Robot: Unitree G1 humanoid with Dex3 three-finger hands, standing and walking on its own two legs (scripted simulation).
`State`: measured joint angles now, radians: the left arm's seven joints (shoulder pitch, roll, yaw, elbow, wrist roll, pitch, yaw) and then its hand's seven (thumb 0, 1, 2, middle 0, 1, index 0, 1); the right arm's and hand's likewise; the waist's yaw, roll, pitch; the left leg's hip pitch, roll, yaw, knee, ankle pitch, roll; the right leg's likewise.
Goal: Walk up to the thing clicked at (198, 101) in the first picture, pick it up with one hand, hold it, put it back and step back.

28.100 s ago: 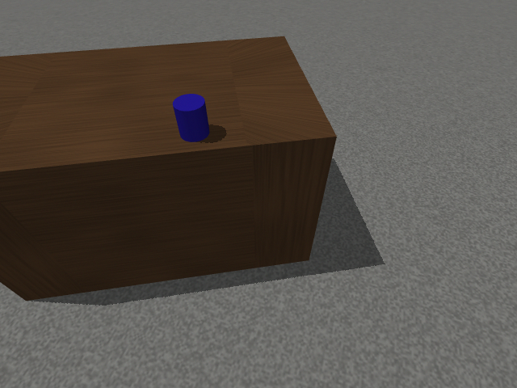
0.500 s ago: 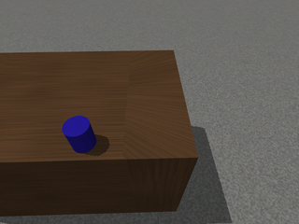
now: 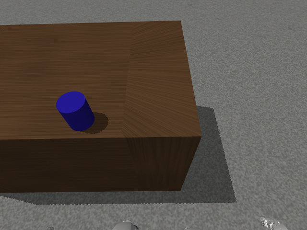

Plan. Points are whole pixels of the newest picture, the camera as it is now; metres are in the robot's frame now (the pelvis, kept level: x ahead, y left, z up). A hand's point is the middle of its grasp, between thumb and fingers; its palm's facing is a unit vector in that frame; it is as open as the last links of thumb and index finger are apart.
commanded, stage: step back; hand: left
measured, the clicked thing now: (76, 111) +0.46 +0.27 -0.01
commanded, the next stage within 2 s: none
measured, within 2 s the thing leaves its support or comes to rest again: neither
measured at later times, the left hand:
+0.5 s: hand out of the picture -0.01 +0.31 -0.15, palm faces +0.09 -0.92 -0.38, open 7.4 cm
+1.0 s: hand out of the picture -0.14 +0.30 -0.12, palm faces +0.01 -0.90 -0.44, open 7.4 cm
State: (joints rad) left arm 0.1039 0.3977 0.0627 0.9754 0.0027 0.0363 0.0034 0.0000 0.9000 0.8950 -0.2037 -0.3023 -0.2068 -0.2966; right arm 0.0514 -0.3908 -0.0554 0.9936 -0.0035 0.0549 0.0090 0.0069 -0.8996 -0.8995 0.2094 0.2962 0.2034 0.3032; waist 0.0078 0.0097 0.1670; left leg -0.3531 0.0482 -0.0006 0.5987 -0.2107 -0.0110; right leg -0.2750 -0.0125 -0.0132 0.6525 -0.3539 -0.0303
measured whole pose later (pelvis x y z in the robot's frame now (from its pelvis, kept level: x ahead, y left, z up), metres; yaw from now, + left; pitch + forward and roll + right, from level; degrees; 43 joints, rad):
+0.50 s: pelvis -0.11 +0.03 +0.00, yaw +5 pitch -2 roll -1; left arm 0.09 0.41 0.08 0.86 0.00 0.07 0.03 0.00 0.90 0.89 -0.21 -0.30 -0.21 -0.30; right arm 0.13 -0.36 -0.04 0.91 -0.04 0.05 0.01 0.01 -0.90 -0.90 0.21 0.30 0.20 0.30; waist 0.01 -0.03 0.19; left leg -0.28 -0.01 -0.02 0.63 -0.32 0.03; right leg -0.50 0.09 0.13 1.15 -0.52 -0.02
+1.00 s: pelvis -0.25 +0.02 +0.00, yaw +1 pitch -2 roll +1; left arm 0.16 0.35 0.06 0.80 0.04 0.04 0.02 0.00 0.89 0.89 -0.21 -0.30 -0.21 -0.30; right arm 0.18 -0.42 -0.05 0.88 -0.01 0.06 -0.02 0.01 -0.90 -0.90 0.21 0.30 0.20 0.30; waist 0.01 0.05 0.16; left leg -0.42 -0.09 -0.13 1.08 -0.51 -0.02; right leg -0.31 -0.03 0.00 0.62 -0.27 -0.01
